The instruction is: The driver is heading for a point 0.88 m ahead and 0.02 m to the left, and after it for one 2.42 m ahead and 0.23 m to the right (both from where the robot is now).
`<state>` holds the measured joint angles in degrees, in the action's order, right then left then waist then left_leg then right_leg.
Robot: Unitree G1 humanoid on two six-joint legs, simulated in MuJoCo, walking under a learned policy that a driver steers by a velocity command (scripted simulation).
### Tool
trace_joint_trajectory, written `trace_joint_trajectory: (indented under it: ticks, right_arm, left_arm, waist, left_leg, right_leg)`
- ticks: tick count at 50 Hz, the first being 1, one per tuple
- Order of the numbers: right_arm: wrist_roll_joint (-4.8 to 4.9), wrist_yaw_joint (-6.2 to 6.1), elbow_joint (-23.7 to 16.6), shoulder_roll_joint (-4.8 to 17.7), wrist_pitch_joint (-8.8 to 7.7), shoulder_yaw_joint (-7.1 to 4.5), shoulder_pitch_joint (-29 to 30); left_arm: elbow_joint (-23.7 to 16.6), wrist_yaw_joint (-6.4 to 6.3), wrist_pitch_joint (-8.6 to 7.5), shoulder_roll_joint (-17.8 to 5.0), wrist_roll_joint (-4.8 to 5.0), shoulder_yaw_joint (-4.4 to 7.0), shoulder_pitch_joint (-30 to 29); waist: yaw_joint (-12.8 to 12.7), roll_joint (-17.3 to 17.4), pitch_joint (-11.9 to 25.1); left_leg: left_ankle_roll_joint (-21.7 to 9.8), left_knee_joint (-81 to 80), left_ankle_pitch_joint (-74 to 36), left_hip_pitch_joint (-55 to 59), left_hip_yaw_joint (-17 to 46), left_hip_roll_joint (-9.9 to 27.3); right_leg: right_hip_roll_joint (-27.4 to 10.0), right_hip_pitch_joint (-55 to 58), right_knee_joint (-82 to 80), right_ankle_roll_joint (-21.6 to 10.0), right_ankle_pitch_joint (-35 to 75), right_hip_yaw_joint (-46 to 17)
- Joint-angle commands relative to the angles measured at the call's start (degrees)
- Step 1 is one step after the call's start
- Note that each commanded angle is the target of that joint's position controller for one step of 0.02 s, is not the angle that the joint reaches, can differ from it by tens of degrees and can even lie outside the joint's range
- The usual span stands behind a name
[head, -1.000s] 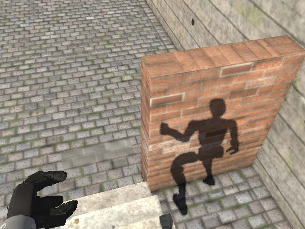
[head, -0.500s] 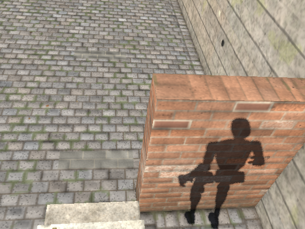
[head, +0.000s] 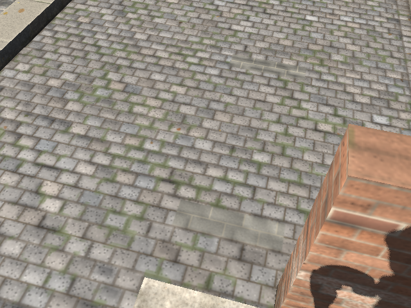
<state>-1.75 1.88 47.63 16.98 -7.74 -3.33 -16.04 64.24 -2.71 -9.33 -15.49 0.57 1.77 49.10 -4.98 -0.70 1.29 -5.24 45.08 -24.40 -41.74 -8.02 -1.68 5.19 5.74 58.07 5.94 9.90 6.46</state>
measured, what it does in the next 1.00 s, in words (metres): goes down: left foot 0.56 m lower, then right foot 0.20 m lower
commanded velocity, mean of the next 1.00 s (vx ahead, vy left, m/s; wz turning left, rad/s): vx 0.45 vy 0.00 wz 0.18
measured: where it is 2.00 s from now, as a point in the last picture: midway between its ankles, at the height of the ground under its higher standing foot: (208, 266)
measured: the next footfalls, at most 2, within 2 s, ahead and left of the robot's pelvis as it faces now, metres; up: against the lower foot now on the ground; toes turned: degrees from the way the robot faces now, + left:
left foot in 0.16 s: +0.19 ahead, +0.04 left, -0.56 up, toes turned +7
right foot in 0.38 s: +0.49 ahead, -0.10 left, -0.76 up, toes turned +8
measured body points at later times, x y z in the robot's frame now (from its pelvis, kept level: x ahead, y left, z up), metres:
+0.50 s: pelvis +0.47 -0.03 -0.56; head +0.43 -0.06 -0.11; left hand +0.33 +0.16 -0.70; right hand +0.59 -0.26 -0.70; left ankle +0.40 +0.08 -1.03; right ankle +0.45 -0.10 -1.25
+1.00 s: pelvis +0.80 +0.01 -0.76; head +0.81 +0.01 -0.31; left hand +0.84 +0.26 -0.91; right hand +0.68 -0.23 -0.89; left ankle +0.69 +0.05 -1.44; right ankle +0.97 -0.12 -1.43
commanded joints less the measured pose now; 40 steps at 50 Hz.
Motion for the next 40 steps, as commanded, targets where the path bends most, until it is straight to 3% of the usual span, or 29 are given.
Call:
trace_joint_trajectory:
  ticks: [1,2,3,4,5,7,9,10,11,12,13,15,16,17,19,20,21,23,24,25,26,28,30,34,36,37,38,39,40]
  right_arm:
    - [2.50,2.38,5.82,-12.53,-0.04,4.61,-17.32]
    - [1.46,1.47,8.33,-7.62,0.16,4.10,-23.78]
    - [-2.39,-0.21,8.47,-3.21,-0.25,3.21,-25.83]
    - [-3.45,-1.22,9.22,-1.83,0.62,3.26,-26.57]
    - [-3.28,-2.29,9.63,1.09,1.11,2.72,-27.73]
    - [0.36,-3.16,14.04,5.61,1.25,2.12,-34.51]
    - [0.26,-3.09,9.39,7.62,2.52,1.13,-27.34]
    - [1.95,-5.17,14.52,6.57,3.72,0.42,-34.92]
    - [1.24,-7.49,10.76,12.78,4.52,-4.23,-14.50]
    - [0.73,-6.64,5.74,1.86,2.03,-0.73,3.94]
    - [1.08,-5.20,7.41,1.35,0.21,0.11,0.31]
    - [4.91,-5.11,12.53,-5.12,-3.83,1.74,-5.72]
    - [5.85,-6.01,14.23,-4.79,-4.33,1.61,-8.45]
    - [4.05,-6.71,14.67,-0.15,-3.04,0.50,-8.47]
    - [2.49,-5.77,12.68,5.51,0.87,-1.14,-3.27]
    - [1.35,-5.19,9.90,-0.88,1.76,-1.84,-7.15]
    - [2.39,-4.41,4.81,-5.04,1.64,-1.21,-14.83]
    - [-1.18,-4.12,9.37,-3.77,4.67,-0.09,-10.67]
    - [-0.96,-3.76,10.98,-6.30,5.98,0.80,-10.95]
    - [-2.74,-3.23,7.77,-7.69,5.96,1.23,-5.69]
    - [-0.94,-2.57,3.65,-5.07,5.69,2.01,5.19]
    - [-0.17,-2.12,11.44,-8.62,8.83,1.51,-5.07]
    - [0.24,-0.41,9.17,-6.68,7.48,2.13,-3.01]
    - [0.29,-1.03,6.22,-0.94,5.30,2.14,4.60]
    - [2.59,-1.61,13.94,2.12,4.77,0.56,-18.40]
    - [2.62,-1.59,16.12,4.05,4.45,-0.11,-25.87]
    - [3.10,-1.32,15.42,2.43,3.93,-0.10,-25.28]
    - [2.59,0.18,17.07,0.37,2.20,1.78,-26.78]
    - [2.00,0.38,17.85,-1.61,1.52,2.89,-27.37]
  left_arm:
    - [-8.88,-2.79,-3.76,-2.93,2.43,-0.59,-25.09]
    - [-11.16,-3.32,-3.19,-6.67,0.00,0.14,-32.58]
    - [-7.64,-3.77,-2.34,-4.96,0.14,0.09,-30.19]
    - [-5.19,-2.38,-1.19,-3.55,-0.82,-0.17,-26.80]
    - [-2.31,-1.33,0.28,0.87,-1.56,-1.55,-23.45]
    - [-3.29,0.44,1.77,-4.54,-1.34,0.04,-32.28]
    - [-9.70,2.80,3.79,-1.67,-1.49,-0.92,-26.42]
    - [-11.52,3.77,3.53,3.38,-4.27,-1.88,-12.00]
    - [-7.90,1.26,5.35,-1.83,-5.76,0.16,-1.85]
    - [-6.04,-0.88,5.38,-2.73,-4.28,-0.88,-2.89]
    - [0.05,-0.81,5.81,-3.44,-4.56,0.55,-1.68]
    - [3.61,1.16,5.23,-1.15,-1.35,1.16,-0.48]
    - [2.10,3.04,5.02,8.43,-1.70,-2.74,-4.97]
    - [2.82,4.38,4.06,10.54,-1.25,-3.99,-3.96]
    - [7.01,3.64,4.73,2.97,-3.44,-1.53,7.38]
    - [9.38,4.56,4.64,-2.08,-5.94,-0.44,8.57]
    - [8.14,4.73,4.07,-5.61,-6.27,-0.18,5.29]
    - [5.54,5.41,2.08,-0.13,-4.06,-0.34,-1.66]
    - [5.09,4.59,2.70,-0.25,-4.61,-0.18,-4.31]
    - [6.40,2.62,1.86,-3.58,-5.95,0.52,-3.49]
    - [2.96,1.19,2.07,7.43,-4.96,-3.08,-16.41]
    - [2.74,0.50,2.73,-3.41,-3.25,-0.34,-18.37]
    - [2.28,0.12,0.28,2.54,0.13,-1.13,-21.37]
    - [4.31,1.65,1.10,0.64,-0.83,0.04,-18.04]
    - [5.66,0.75,4.47,-0.03,-3.62,0.16,-22.02]
    - [5.49,0.51,5.91,-0.65,-3.80,0.39,-23.23]
    - [3.64,-0.07,7.04,-2.64,-2.36,1.16,-27.31]
    - [1.16,0.61,6.92,0.62,-3.23,1.21,-20.09]
    - [0.69,0.32,6.79,1.29,-2.89,1.10,-14.92]
  waist:
    - [16.31,12.97,8.75]
    - [18.43,8.43,10.05]
    - [19.36,10.19,6.30]
    - [18.30,7.41,3.57]
    - [18.80,6.73,0.53]
    - [24.08,11.23,-7.18]
    - [11.21,1.00,0.35]
    - [5.78,11.28,8.78]
    - [-0.06,13.09,3.42]
    - [-9.32,-13.72,-3.85]
    - [-9.70,-25.30,-2.39]
    - [-10.46,-25.24,-8.18]
    - [-8.32,-20.72,-10.24]
    - [-8.63,-15.55,-11.38]
    - [-16.40,-13.83,-7.29]
    - [-7.94,-19.28,-8.91]
    - [2.02,-26.96,-5.29]
    - [2.29,0.90,-15.79]
    - [4.42,2.97,-12.53]
    - [4.38,-8.89,-11.23]
    - [8.57,5.76,-19.89]
    - [11.12,-0.94,-13.24]
    - [11.86,9.09,-13.44]
    - [3.38,-2.72,-11.60]
    - [12.21,-7.80,-1.14]
    - [15.94,-3.99,-0.79]
    - [19.88,7.27,-6.15]
    - [9.28,10.30,-4.36]
    - [5.93,6.78,-2.53]
  left_leg:
    - [2.18,-6.70,-43.50,59.45,-2.09,-3.38]
    - [0.18,-13.40,-40.90,67.86,4.96,-0.88]
    - [-2.34,-17.44,-42.18,69.80,4.36,0.32]
    - [-2.82,-20.68,-40.83,65.00,4.49,0.39]
    - [-3.85,-26.50,-41.95,61.74,3.25,2.09]
    - [-7.18,-40.39,-36.32,58.94,3.75,6.23]
    - [-7.38,-16.67,-42.31,69.73,13.73,14.66]
    - [-20.39,-2.89,-47.26,81.65,33.83,33.87]
    - [-26.84,-12.02,-4.81,59.76,60.87,48.37]
    - [-18.17,-18.14,6.26,27.78,39.33,32.55]
    - [-17.43,-14.65,9.38,5.52,30.80,21.43]
    - [-8.36,1.73,39.64,-21.34,16.25,5.06]
    - [-6.34,7.82,55.19,-21.94,9.14,-0.25]
    - [-5.18,17.67,57.71,-13.16,6.22,-2.90]
    - [-2.64,59.94,52.88,-1.92,3.98,-8.84]
    - [0.48,90.55,81.12,-16.54,8.75,-18.28]
    - [-0.20,84.06,71.70,-30.89,11.99,-13.68]
    - [0.01,70.77,58.52,-39.24,13.47,-3.56]
    - [0.04,71.29,54.56,-36.39,12.57,-1.75]
    - [1.78,52.91,45.76,-35.51,20.51,2.61]
    - [4.70,25.38,31.16,-13.27,15.82,0.83]
    - [5.60,36.69,18.25,16.73,4.73,-3.83]
    - [4.41,14.40,-9.64,20.53,5.67,-2.09]
    - [4.09,-5.28,0.84,23.04,0.92,-1.66]
    - [-0.55,-10.92,4.48,35.32,7.64,3.51]
    - [-4.26,-18.99,6.99,43.35,7.92,4.74]
    - [-8.11,-42.11,2.76,41.50,8.74,7.89]
    - [-7.00,-13.33,-31.26,59.49,16.26,17.40]
    - [-9.44,-9.90,-32.69,62.06,25.65,22.38]
  right_leg:
    - [-1.26,-49.54,4.55,1.28,-19.91,1.23]
    - [2.78,-51.33,10.52,2.09,-52.74,2.54]
    - [4.90,-54.73,28.43,3.00,-69.32,2.54]
    - [3.05,-51.65,33.13,1.23,-71.77,2.86]
    - [3.46,-50.26,43.05,-0.95,-74.84,4.44]
    - [6.58,-56.24,61.75,-0.40,-75.77,8.46]
    - [-1.26,-66.15,53.65,-7.87,-64.93,-3.40]
    - [-11.03,-77.86,44.68,-6.69,-62.12,-20.68]
    - [-21.16,-80.38,34.11,-7.75,-48.22,-35.15]
    - [-19.70,-55.15,6.00,-3.76,-21.39,-29.91]
    - [-13.75,-23.22,3.16,-2.32,-11.29,-16.65]
    - [-9.83,1.41,-3.31,-3.98,23.47,-10.27]
    - [-9.93,6.07,-17.96,-2.33,32.64,-6.73]
    - [-9.19,6.57,-31.50,-2.31,35.02,-5.66]
    - [-8.14,7.21,-34.57,-5.97,25.92,0.20]
    - [-15.34,8.82,-20.56,-6.53,49.16,-13.93]
    - [-26.48,15.02,-27.16,-10.81,30.80,-40.10]
    - [-24.75,3.85,-24.99,-10.34,15.57,-31.01]
    - [-24.92,-4.36,-23.77,-10.43,13.03,-29.68]
    - [-30.60,-11.88,-23.04,-13.09,-1.85,-42.32]
    - [-19.95,-44.56,-26.77,-9.31,-13.28,-28.87]
    - [-18.18,-59.80,-26.35,-12.42,-14.35,-25.70]
    - [-9.77,-60.25,-18.57,-10.01,-35.91,-15.61]
    - [-7.44,-36.72,-4.81,-11.40,-26.14,-13.25]
    - [-11.08,-27.14,17.50,-12.82,0.46,-13.01]
    - [-9.38,-30.33,36.05,-11.98,8.27,-10.17]
    - [0.12,-32.33,60.20,-11.29,-21.37,-2.72]
    - [0.79,-55.17,62.27,-11.06,-59.26,-6.07]
    - [-1.90,-62.72,53.05,-12.89,-51.62,-12.99]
